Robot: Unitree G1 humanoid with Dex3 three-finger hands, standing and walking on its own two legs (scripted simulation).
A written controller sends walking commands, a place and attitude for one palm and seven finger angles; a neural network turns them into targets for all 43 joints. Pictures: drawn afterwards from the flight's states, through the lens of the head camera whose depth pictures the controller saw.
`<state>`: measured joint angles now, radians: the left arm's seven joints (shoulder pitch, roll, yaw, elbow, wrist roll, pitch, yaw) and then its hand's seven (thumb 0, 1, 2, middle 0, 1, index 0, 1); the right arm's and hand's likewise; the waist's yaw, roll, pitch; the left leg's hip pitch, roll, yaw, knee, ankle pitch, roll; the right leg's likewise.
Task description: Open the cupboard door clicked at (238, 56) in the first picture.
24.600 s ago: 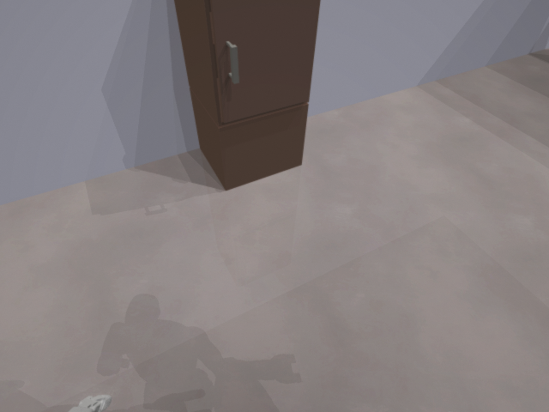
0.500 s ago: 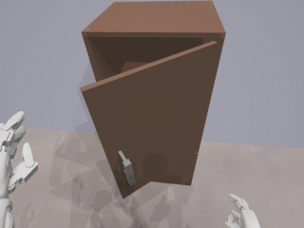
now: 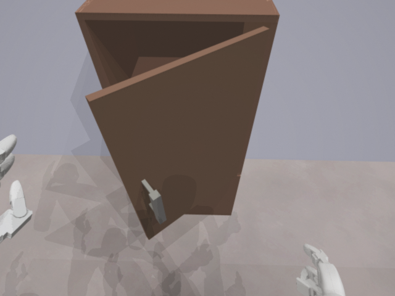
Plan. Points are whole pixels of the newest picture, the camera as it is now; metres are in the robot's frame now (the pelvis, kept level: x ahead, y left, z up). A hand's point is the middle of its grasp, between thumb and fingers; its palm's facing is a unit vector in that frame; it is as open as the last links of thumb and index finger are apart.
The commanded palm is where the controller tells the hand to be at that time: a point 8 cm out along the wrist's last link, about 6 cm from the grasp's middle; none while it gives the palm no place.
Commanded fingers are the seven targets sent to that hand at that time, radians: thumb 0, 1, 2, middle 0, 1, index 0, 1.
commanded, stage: step back with the hand held close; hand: left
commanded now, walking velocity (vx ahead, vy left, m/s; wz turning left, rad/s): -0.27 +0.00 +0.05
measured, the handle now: (153, 202) +0.35 +0.14 -0.08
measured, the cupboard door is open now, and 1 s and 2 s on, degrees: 40 40 40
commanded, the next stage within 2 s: stop stepping back and stand still in 0.62 s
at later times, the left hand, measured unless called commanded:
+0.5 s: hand out of the picture +0.11 +0.30 +0.15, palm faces +0.48 -0.73 -0.48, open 7.4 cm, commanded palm +0.06 +0.32 +0.17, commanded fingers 0.00 0.90 0.90 -0.20 -0.30 -0.20 -0.30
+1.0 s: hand out of the picture -0.01 +0.27 +0.14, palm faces +0.47 -0.80 -0.37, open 7.4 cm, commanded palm -0.08 +0.30 +0.17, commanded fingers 0.00 0.90 0.90 -0.20 -0.30 -0.20 -0.30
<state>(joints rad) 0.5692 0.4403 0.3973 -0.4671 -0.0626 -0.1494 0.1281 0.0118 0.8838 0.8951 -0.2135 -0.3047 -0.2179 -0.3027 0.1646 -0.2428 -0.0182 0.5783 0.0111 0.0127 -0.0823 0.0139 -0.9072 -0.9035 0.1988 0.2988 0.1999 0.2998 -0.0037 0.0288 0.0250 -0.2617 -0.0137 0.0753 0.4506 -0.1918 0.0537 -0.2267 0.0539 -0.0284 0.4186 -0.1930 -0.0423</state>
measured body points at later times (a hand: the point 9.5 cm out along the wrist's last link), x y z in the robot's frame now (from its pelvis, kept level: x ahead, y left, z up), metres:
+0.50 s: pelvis -0.07 +0.02 -0.01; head -0.03 +0.04 +0.44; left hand +0.08 +0.34 +0.18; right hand +0.13 -0.19 -0.09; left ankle +0.03 +0.08 -0.74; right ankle -0.22 -0.10 -0.73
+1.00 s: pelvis -0.21 +0.00 +0.00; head -0.22 +0.01 +0.45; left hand -0.04 +0.31 +0.16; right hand -0.06 -0.27 -0.08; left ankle -0.20 +0.10 -0.74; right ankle -0.23 -0.09 -0.74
